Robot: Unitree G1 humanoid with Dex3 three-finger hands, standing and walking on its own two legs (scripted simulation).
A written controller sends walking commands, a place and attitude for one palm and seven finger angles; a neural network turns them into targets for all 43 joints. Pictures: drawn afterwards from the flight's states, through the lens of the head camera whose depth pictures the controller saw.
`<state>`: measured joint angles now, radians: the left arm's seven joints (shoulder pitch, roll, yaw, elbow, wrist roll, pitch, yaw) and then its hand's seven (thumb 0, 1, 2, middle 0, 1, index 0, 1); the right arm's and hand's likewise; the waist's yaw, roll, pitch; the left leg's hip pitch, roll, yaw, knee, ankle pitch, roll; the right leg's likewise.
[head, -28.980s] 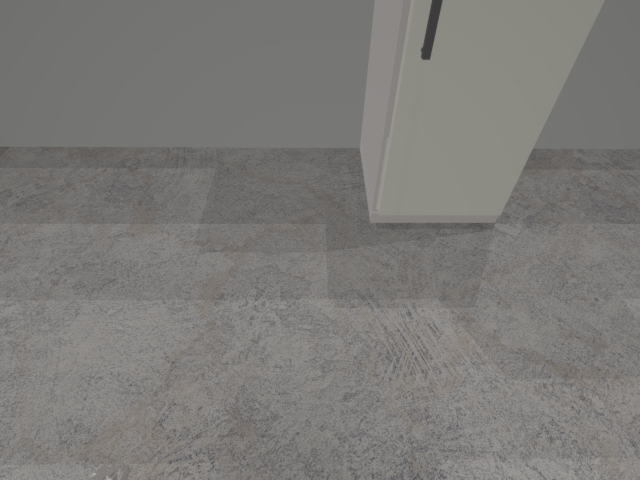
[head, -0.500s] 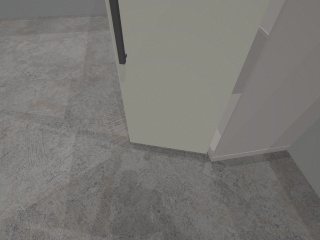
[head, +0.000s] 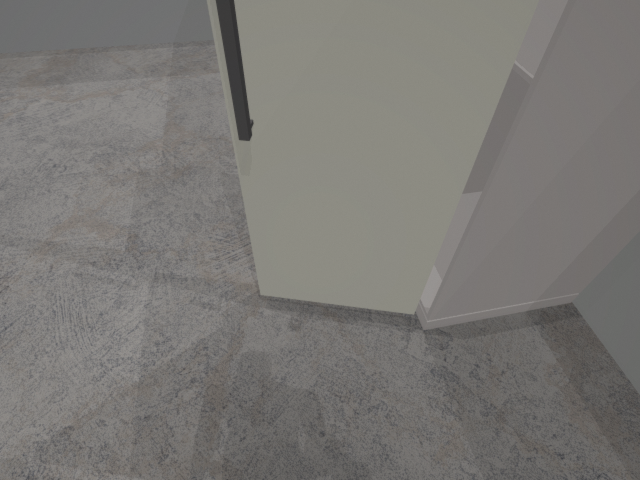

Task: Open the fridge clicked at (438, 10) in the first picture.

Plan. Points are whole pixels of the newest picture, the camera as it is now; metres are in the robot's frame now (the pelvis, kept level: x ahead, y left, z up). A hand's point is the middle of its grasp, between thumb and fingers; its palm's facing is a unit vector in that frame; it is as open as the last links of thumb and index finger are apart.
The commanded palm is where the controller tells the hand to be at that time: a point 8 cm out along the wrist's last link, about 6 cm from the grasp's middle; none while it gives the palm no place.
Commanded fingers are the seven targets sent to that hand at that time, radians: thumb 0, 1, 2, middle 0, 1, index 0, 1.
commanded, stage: let the arm hang, fingers relaxed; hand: left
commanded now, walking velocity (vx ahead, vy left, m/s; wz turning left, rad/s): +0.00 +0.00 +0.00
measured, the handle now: (234, 37) +0.76 +0.19 +0.19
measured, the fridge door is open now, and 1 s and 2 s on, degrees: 71 71 71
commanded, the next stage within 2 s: look to check the result in 0.02 s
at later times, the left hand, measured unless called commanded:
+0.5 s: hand out of the picture +0.02 +0.17 -0.18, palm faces -0.03 -0.98 -0.19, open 7.4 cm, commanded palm none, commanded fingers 0.00 0.90 0.90 -0.20 -0.30 -0.20 -0.30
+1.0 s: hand out of the picture +0.04 +0.17 -0.18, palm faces -0.04 -0.98 -0.19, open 7.4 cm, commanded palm none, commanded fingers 0.00 0.90 0.90 -0.20 -0.30 -0.20 -0.30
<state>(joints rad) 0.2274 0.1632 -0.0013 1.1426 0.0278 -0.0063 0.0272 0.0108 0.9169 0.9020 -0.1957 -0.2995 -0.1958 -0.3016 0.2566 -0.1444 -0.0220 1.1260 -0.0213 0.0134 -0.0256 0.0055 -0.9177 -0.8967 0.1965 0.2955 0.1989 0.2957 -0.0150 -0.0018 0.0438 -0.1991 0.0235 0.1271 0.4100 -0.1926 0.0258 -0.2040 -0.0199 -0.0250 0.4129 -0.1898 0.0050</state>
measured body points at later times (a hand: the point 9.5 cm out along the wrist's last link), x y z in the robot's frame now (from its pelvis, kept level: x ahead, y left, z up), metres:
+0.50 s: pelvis +0.01 +0.00 +0.00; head +0.03 +0.00 +0.45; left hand +0.03 +0.22 -0.16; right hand +0.01 -0.22 -0.16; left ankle +0.02 +0.10 -0.74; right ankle +0.02 -0.12 -0.74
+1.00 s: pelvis +0.02 +0.00 +0.00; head +0.04 +0.00 +0.45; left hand +0.04 +0.22 -0.16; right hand +0.02 -0.22 -0.16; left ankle +0.02 +0.10 -0.74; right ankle +0.02 -0.12 -0.74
